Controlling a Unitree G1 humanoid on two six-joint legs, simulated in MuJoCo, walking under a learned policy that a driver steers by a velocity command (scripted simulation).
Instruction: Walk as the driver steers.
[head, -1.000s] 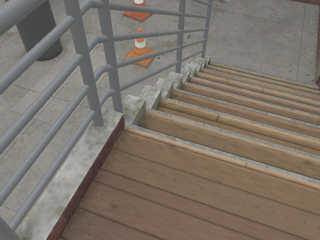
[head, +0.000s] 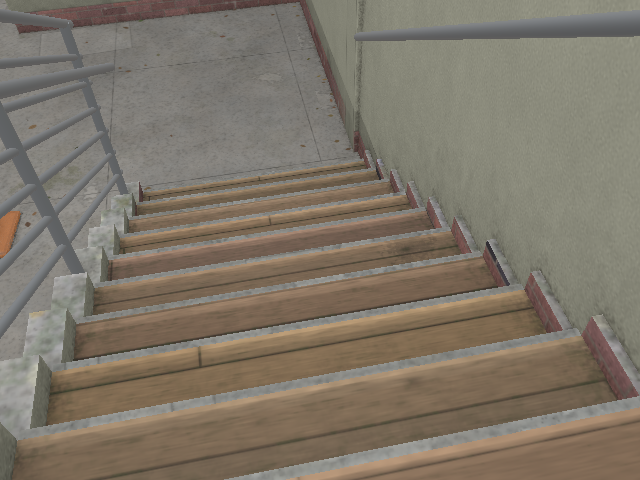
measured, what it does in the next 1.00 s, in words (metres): walks ahead: right foot, then left foot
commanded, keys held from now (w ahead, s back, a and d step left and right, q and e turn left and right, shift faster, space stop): w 1.00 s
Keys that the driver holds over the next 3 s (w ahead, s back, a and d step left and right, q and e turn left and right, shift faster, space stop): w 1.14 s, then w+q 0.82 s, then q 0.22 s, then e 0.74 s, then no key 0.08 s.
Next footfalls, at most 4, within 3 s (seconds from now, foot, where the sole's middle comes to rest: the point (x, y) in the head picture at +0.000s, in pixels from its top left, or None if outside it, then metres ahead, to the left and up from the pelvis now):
0.32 right None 0.30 -0.13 -0.77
0.80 left None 0.46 0.07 -0.77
1.38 right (439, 410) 0.75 -0.23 -0.93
2.00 left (302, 365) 0.97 0.12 -1.10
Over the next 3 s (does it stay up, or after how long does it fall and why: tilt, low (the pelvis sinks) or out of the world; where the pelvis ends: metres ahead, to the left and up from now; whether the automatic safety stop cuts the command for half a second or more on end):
stays up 1.22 -0.05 -0.50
